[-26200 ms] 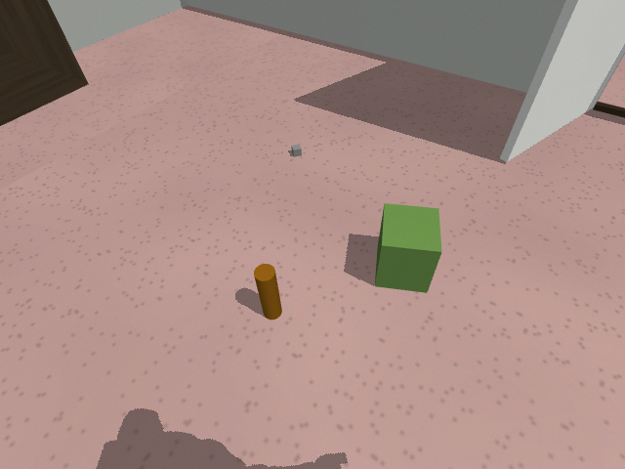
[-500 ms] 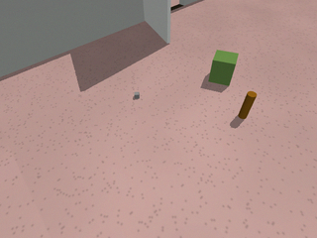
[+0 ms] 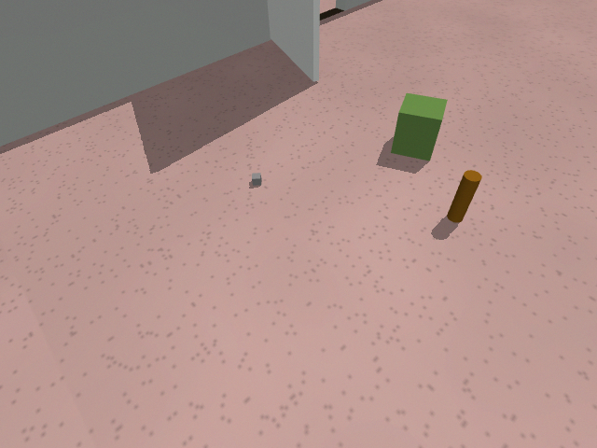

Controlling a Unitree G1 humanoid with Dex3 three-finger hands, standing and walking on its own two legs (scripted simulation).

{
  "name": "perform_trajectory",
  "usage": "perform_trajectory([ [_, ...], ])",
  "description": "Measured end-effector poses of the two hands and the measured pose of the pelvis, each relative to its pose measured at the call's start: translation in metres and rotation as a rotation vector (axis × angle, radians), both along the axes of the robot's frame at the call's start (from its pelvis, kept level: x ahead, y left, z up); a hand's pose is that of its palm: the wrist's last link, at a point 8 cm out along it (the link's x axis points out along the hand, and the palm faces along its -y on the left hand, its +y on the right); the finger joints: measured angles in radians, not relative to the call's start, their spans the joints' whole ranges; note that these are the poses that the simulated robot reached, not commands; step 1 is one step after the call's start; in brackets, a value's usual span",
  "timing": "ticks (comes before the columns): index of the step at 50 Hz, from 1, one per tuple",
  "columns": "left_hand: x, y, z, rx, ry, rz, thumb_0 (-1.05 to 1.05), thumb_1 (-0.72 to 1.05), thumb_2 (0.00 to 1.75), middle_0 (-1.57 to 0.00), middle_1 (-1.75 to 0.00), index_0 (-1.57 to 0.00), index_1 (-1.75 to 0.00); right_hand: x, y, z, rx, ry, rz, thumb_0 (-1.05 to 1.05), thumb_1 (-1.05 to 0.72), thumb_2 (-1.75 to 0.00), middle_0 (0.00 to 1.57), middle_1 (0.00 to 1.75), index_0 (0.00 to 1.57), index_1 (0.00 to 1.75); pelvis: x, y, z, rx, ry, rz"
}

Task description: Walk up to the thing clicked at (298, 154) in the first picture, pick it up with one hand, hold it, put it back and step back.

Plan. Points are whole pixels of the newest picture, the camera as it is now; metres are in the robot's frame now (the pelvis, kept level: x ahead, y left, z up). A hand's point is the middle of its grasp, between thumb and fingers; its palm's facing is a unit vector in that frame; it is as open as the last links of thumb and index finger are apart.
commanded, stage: stand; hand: left
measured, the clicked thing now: (256, 179) +1.46 +0.26 -0.76
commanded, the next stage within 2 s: walk up in 0.66 s
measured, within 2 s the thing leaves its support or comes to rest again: neither
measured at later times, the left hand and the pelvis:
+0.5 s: hand out of the picture +0.07 +0.25 -0.16, palm faces -0.03 -0.94 -0.35, open 7.4 cm; pelvis +0.00 +0.00 +0.00, yaw +0 degrees
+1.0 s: hand out of the picture +0.13 +0.26 -0.14, palm faces +0.00 -0.90 -0.43, open 7.4 cm; pelvis +0.08 -0.04 -0.02, yaw -2 degrees
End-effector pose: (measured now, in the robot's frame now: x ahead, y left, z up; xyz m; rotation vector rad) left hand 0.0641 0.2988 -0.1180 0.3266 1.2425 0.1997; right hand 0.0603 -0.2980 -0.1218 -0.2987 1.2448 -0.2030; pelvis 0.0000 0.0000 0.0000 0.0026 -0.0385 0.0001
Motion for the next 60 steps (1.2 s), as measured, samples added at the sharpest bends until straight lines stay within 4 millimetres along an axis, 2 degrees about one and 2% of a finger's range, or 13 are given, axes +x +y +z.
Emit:
perform_trajectory([
  [15, -0.001, 0.000, -0.001, 0.001, 0.010, -0.002, 0.00, 0.90, 0.90, -0.20, -0.30, -0.21, -0.30, -0.004, -0.001, -0.001, 0.001, 0.018, -0.005, 0.00, -0.90, -0.90, 0.20, 0.30, 0.20, 0.30, 0.001, 0.000, 0.000, 0.000, 0.005, 0.001],
  [35, 0.007, 0.001, 0.000, -0.014, -0.016, -0.004, 0.00, 0.90, 0.90, -0.20, -0.30, -0.21, -0.30, 0.007, -0.001, 0.002, 0.006, -0.023, 0.002, 0.00, -0.90, -0.90, 0.20, 0.30, 0.20, 0.30, 0.006, 0.000, -0.001, 0.000, 0.004, -0.005],
  [39, 0.015, 0.008, 0.005, 0.001, -0.011, -0.022, 0.00, 0.90, 0.90, -0.20, -0.30, -0.21, -0.30, 0.007, -0.014, 0.004, 0.009, -0.065, -0.023, 0.00, -0.90, -0.90, 0.20, 0.30, 0.21, 0.30, 0.018, -0.005, -0.004, 0.004, 0.011, -0.034],
  [42, 0.032, 0.010, 0.010, 0.030, -0.015, -0.042, 0.00, 0.90, 0.90, -0.20, -0.30, -0.21, -0.30, 0.004, -0.032, 0.002, 0.000, -0.058, -0.045, 0.00, -0.90, -0.90, 0.20, 0.30, 0.21, 0.30, 0.030, -0.017, -0.006, 0.011, 0.004, -0.042],
  [45, 0.052, 0.006, 0.013, 0.063, -0.051, -0.051, 0.00, 0.90, 0.90, -0.20, -0.30, -0.21, -0.30, 0.007, -0.055, -0.008, -0.006, -0.022, -0.058, 0.00, -0.90, -0.90, 0.20, 0.30, 0.21, 0.30, 0.046, -0.031, -0.015, 0.009, -0.013, -0.052],
  [47, 0.059, 0.003, 0.014, 0.087, -0.087, -0.036, 0.00, 0.90, 0.90, -0.20, -0.30, -0.21, -0.30, 0.016, -0.067, -0.016, -0.020, 0.008, -0.055, 0.00, -0.90, -0.90, 0.20, 0.30, 0.21, 0.30, 0.057, -0.038, -0.021, -0.019, -0.022, -0.035],
  [49, 0.059, -0.001, 0.017, 0.093, -0.092, -0.011, 0.00, 0.90, 0.90, -0.20, -0.30, -0.21, -0.30, 0.032, -0.072, -0.015, -0.020, 0.022, -0.047, 0.00, -0.90, -0.90, 0.20, 0.30, 0.20, 0.30, 0.070, -0.041, -0.018, -0.023, -0.022, -0.031],
  [54, 0.062, -0.009, 0.025, 0.077, -0.037, 0.022, 0.00, 0.90, 0.90, -0.20, -0.30, -0.21, -0.30, 0.089, -0.069, -0.002, 0.004, -0.046, -0.004, 0.01, -0.90, -0.90, 0.20, 0.30, 0.20, 0.30, 0.104, -0.041, -0.006, -0.029, -0.023, -0.031],
  [57, 0.075, -0.010, 0.021, 0.063, -0.016, 0.032, 0.00, 0.90, 0.90, -0.20, -0.30, -0.21, -0.30, 0.122, -0.063, 0.003, 0.011, -0.063, 0.024, 0.00, -0.90, -0.90, 0.20, 0.30, 0.20, 0.30, 0.127, -0.039, -0.005, -0.037, -0.021, -0.021],
  [60, 0.097, -0.007, 0.013, 0.044, -0.013, 0.038, 0.00, 0.90, 0.90, -0.20, -0.30, -0.21, -0.30, 0.156, -0.056, 0.007, 0.009, -0.055, 0.053, 0.00, -0.90, -0.90, 0.20, 0.30, 0.20, 0.30, 0.155, -0.035, -0.007, -0.042, -0.015, -0.011],
])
